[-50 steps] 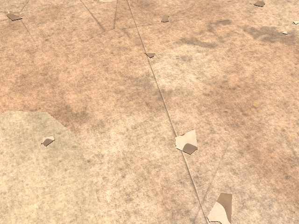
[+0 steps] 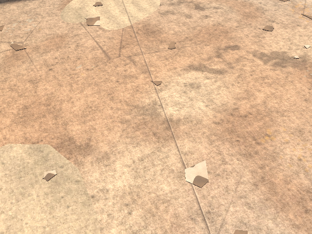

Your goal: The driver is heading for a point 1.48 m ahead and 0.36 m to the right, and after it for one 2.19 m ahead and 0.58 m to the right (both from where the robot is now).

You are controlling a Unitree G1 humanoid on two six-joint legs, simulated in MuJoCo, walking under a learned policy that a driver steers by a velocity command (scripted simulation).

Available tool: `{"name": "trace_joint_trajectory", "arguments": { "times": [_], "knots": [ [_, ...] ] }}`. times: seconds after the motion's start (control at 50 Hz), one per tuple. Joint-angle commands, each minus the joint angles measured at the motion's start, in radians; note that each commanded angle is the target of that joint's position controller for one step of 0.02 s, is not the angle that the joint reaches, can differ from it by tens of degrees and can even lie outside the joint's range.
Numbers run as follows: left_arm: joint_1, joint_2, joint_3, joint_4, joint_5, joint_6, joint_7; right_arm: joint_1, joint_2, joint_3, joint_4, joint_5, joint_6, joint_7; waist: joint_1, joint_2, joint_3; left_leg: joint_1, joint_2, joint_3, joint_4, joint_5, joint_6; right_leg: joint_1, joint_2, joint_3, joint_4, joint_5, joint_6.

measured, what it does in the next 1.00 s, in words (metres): walks ahead: left foot, then right foot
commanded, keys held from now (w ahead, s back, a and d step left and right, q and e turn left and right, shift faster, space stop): w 0.54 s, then w+e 0.46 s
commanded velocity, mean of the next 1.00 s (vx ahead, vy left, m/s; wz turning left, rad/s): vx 0.46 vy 0.00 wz -0.15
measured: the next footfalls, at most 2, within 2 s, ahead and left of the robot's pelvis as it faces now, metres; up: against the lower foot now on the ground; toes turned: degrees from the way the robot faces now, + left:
left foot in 0.46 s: +0.40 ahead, +0.11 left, +0.00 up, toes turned +1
right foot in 1.00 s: +0.69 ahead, -0.15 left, +0.00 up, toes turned -15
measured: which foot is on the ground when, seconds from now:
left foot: down 0.00-0.00, up 0.02-0.44, down 0.46-1.00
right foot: down 0.00-0.46, up 0.48-0.98, down 1.00-1.00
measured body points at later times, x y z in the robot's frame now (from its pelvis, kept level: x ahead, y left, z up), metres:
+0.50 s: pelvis +0.24 +0.01 -0.02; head +0.28 +0.01 +0.43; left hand +0.14 +0.27 -0.15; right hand +0.49 -0.21 -0.10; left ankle +0.36 +0.11 -0.73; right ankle +0.00 -0.10 -0.70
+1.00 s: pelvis +0.53 -0.03 -0.01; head +0.56 -0.05 +0.43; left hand +0.77 +0.16 -0.11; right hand +0.48 -0.30 -0.16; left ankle +0.37 +0.11 -0.73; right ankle +0.65 -0.15 -0.73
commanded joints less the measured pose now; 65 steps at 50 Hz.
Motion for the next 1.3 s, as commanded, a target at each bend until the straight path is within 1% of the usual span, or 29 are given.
{"name": "trace_joint_trajectory", "arguments": {
  "times": [0.02, 0.04, 0.06, 0.14, 0.2, 0.26, 0.38, 0.42, 0.46, 0.48, 0.5, 0.52, 0.54, 0.56, 0.58, 0.64, 0.7, 0.8, 0.9, 0.96, 1.0, 1.02, 1.04, 1.06, 1.08, 1.12, 1.14, 1.2, 1.3],
  "knots": [
    [0.331, 0.253, 0.059, 0.061, 0.016, -0.018, -0.014, -0.214, -0.037, 0.0, -0.162, -0.004, -0.042, -0.001, 0.146, -0.362, 0.008, -0.576, -0.079, 0.042, 0.397, -0.191, -0.001, 0.42, -0.361, 0.682, -0.384, -0.188, -0.19],
    [0.257, 0.194, 0.037, 0.042, 0.025, -0.03, -0.015, -0.192, -0.087, -0.012, -0.148, 0.02, -0.058, 0.0, 0.103, -0.232, 0.064, -0.65, -0.014, -0.055, 0.57, -0.208, 0.012, 0.366, -0.403, 0.746, -0.408, -0.283, -0.232],
    [0.189, 0.139, 0.023, 0.015, 0.017, -0.037, -0.011, -0.164, -0.095, -0.013, -0.132, 0.031, -0.071, 0.009, 0.07, -0.166, 0.121, -0.705, 0.033, -0.074, 0.62, -0.093, 0.032, 0.351, -0.364, 0.646, -0.405, -0.283, -0.201],
    [0.161, 0.076, -0.004, -0.003, 0.023, -0.027, -0.014, -0.19, -0.086, -0.023, -0.109, -0.005, -0.08, 0.03, 0.048, -0.131, 0.096, -0.638, 0.108, 0.002, 0.514, 0.173, 0.026, 0.326, -0.226, 0.305, -0.409, 0.197, -0.096],
    [0.207, 0.096, -0.005, 0.004, 0.026, -0.012, 0.003, -0.26, -0.034, -0.009, -0.132, -0.007, -0.068, 0.039, 0.06, -0.11, 0.09, -0.618, 0.095, 0.053, 0.393, 0.253, -0.013, 0.305, -0.191, 0.192, -0.414, 0.43, -0.104],
    [0.217, 0.117, -0.004, -0.003, 0.027, -0.004, 0.019, -0.385, -0.005, 0.009, -0.175, -0.001, -0.07, 0.047, 0.084, -0.109, 0.122, -0.518, 0.062, 0.09, 0.169, 0.378, -0.026, 0.217, -0.161, 0.126, -0.457, 0.412, -0.094],
    [0.264, 0.133, 0.012, 0.018, 0.008, 0.004, 0.024, -0.492, -0.042, 0.01, -0.219, 0.008, -0.083, 0.074, 0.064, -0.118, 0.153, -0.457, 0.034, 0.08, -0.012, 0.394, 0.033, 0.333, -0.235, 0.102, -0.42, 0.528, -0.096],
    [0.239, 0.159, 0.024, 0.007, 0.012, 0.013, 0.025, -0.412, -0.087, -0.01, -0.201, 0.004, -0.085, 0.074, -0.001, -0.147, 0.068, -0.326, -0.01, 0.101, -0.009, 0.331, 0.069, 0.39, -0.249, 0.09, -0.294, 0.858, -0.077],
    [0.209, 0.155, 0.024, -0.009, 0.023, 0.031, 0.026, -0.108, -0.161, -0.051, -0.11, 0.006, -0.077, 0.056, -0.152, -0.154, -0.121, 0.08, -0.03, 0.107, -0.011, 0.334, 0.13, 0.281, -0.194, 0.051, 0.06, 1.018, -0.035],
    [0.223, 0.109, 0.007, -0.035, 0.043, 0.029, 0.025, 0.076, -0.229, -0.067, -0.069, -0.009, -0.068, 0.041, -0.191, -0.017, -0.27, 0.411, 0.181, -0.15, 0.029, 0.275, 0.193, 0.019, -0.125, 0.031, 0.386, 0.627, -0.014],
    [0.365, -0.047, -0.033, -0.031, 0.026, 0.007, 0.009, 0.098, -0.242, -0.062, -0.045, -0.016, -0.07, 0.054, -0.089, 0.253, -0.422, 0.656, 0.402, -0.67, -0.14, -0.009, 0.362, -0.318, 0.077, 0.115, 0.71, -0.238, 0.034],
    [0.247, 0.078, -0.004, -0.041, -0.007, -0.023, 0.002, 0.045, -0.143, -0.038, -0.045, -0.007, -0.073, 0.055, -0.128, 0.143, -0.296, 0.546, 0.355, -0.685, -0.242, -0.101, 0.308, -0.421, 0.031, 0.213, 0.811, -0.252, 0.009],
    [0.141, 0.127, 0.013, -0.084, -0.033, -0.04, 0.001, -0.05, -0.112, -0.026, -0.056, -0.006, -0.079, 0.052, -0.1, 0.108, -0.127, 0.382, 0.326, -0.52, -0.272, -0.031, 0.265, -0.472, -0.017, 0.177, 0.809, -0.158, -0.006],
    [0.101, 0.119, 0.013, -0.089, -0.032, -0.045, 0.009, -0.128, -0.094, -0.02, -0.067, -0.013, -0.088, 0.054, -0.062, -0.001, -0.058, 0.221, 0.3, -0.392, -0.303, 0.114, 0.243, -0.423, -0.071, 0.162, 0.762, -0.063, -0.005],
    [0.094, 0.11, 0.022, -0.086, -0.02, -0.038, 0.016, -0.167, -0.067, -0.014, -0.068, -0.023, -0.097, 0.057, -0.03, -0.02, -0.017, 0.112, 0.266, -0.289, -0.327, 0.214, 0.225, -0.376, -0.101, 0.156, 0.712, -0.009, 0.001],
    [0.148, 0.047, 0.022, -0.082, -0.015, 0.007, 0.019, -0.171, -0.046, -0.008, -0.031, -0.031, -0.112, 0.059, 0.027, 0.033, 0.007, -0.038, 0.229, -0.131, -0.404, 0.264, 0.212, -0.281, -0.142, 0.166, 0.634, 0.022, 0.016],
    [0.053, 0.055, 0.026, -0.135, -0.005, 0.027, 0.024, -0.139, -0.092, -0.017, -0.002, -0.038, -0.118, 0.04, 0.021, 0.025, 0.067, -0.067, 0.231, -0.042, -0.451, 0.294, 0.213, -0.392, -0.151, 0.181, 0.529, 0.131, 0.042],
    [-0.108, 0.039, 0.015, -0.199, 0.006, 0.01, -0.003, -0.098, -0.129, -0.018, 0.009, -0.033, -0.112, 0.015, -0.031, -0.002, 0.079, -0.009, 0.193, 0.119, -0.453, 0.399, 0.166, -0.394, -0.116, 0.105, 0.213, 0.407, 0.048],
    [-0.254, 0.032, 0.002, -0.293, 0.003, 0.01, -0.039, 0.01, -0.156, -0.025, 0.044, -0.015, -0.073, 0.008, -0.082, -0.014, 0.104, 0.228, 0.262, 0.166, -0.366, 0.498, 0.145, -0.485, -0.092, 0.047, 0.075, 0.333, 0.015],
    [-0.212, 0.076, 0.021, -0.327, -0.001, 0.016, -0.059, -0.018, -0.194, -0.037, 0.025, -0.013, -0.044, 0.0, -0.028, 0.037, 0.042, 0.3, 0.284, 0.208, -0.194, 0.892, 0.109, -0.374, -0.021, -0.027, 0.062, 0.173, -0.035],
    [0.043, 0.161, 0.072, -0.277, -0.006, 0.022, -0.054, -0.049, -0.196, -0.036, 0.003, -0.015, -0.025, -0.01, 0.113, 0.039, -0.101, 0.208, 0.237, 0.253, 0.162, 1.045, 0.063, -0.025, 0.067, -0.056, 0.006, 0.179, -0.096],
    [0.203, 0.259, 0.109, -0.248, -0.006, 0.033, -0.031, -0.026, -0.164, -0.02, -0.024, -0.033, -0.033, -0.012, 0.161, -0.092, -0.211, -0.043, 0.188, 0.263, 0.486, 0.737, 0.018, 0.289, -0.072, 0.186, -0.016, 0.178, -0.163],
    [0.174, 0.33, 0.115, -0.26, -0.006, 0.028, -0.03, 0.067, -0.012, 0.026, -0.067, -0.052, -0.069, 0.012, 0.039, -0.302, -0.307, -0.485, -0.045, 0.133, 0.803, -0.188, -0.036, 0.601, -0.301, 0.777, -0.144, -0.006, -0.352],
    [0.204, 0.239, 0.09, -0.28, 0.005, 0.02, -0.031, -0.046, -0.117, 0.006, -0.078, -0.011, -0.113, 0.029, 0.115, -0.184, -0.358, -0.6, -0.025, -0.059, 0.889, -0.212, -0.009, 0.649, -0.321, 0.876, -0.251, -0.046, -0.344],
    [0.159, 0.193, 0.078, -0.28, 0.013, 0.011, -0.028, -0.128, -0.149, -0.003, -0.109, 0.02, -0.136, 0.037, 0.115, -0.147, -0.219, -0.672, 0.023, -0.058, 0.865, -0.114, 0.018, 0.556, -0.291, 0.721, -0.26, 0.037, -0.295],
    [0.023, 0.142, 0.063, -0.316, 0.014, 0.004, -0.026, -0.145, -0.143, -0.008, -0.099, -0.011, -0.143, 0.024, 0.03, -0.01, -0.085, -0.562, 0.1, -0.048, 0.691, 0.019, 0.016, 0.265, -0.209, 0.5, -0.275, 0.269, -0.241],
    [-0.011, 0.122, 0.054, -0.334, 0.025, 0.003, -0.023, -0.125, -0.148, -0.015, -0.098, -0.018, -0.129, 0.024, -0.004, -0.027, -0.072, -0.492, 0.12, -0.056, 0.652, 0.046, 0.007, 0.182, -0.185, 0.454, -0.298, 0.338, -0.234],
    [0.001, 0.145, 0.059, -0.339, 0.012, 0.0, -0.01, -0.125, -0.115, -0.014, -0.116, -0.038, -0.093, 0.021, -0.028, -0.04, -0.04, -0.453, 0.115, -0.03, 0.519, 0.102, -0.048, 0.065, -0.15, 0.371, -0.337, 0.45, -0.243],
    [0.073, 0.178, 0.07, -0.327, 0.004, 0.014, 0.018, -0.311, -0.074, 0.002, -0.181, -0.037, -0.093, 0.021, 0.034, -0.087, 0.004, -0.411, 0.048, -0.007, 0.133, 0.412, -0.085, -0.003, -0.065, 0.286, -0.329, 0.348, -0.171]
  ]
}}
